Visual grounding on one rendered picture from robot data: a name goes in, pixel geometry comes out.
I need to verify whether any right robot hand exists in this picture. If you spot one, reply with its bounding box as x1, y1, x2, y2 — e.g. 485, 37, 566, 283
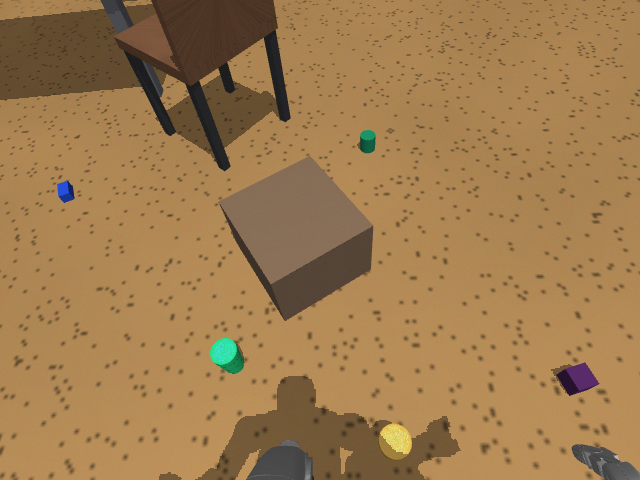
572, 444, 640, 480

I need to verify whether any chair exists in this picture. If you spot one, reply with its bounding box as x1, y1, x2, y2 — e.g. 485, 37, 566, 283
114, 0, 291, 171

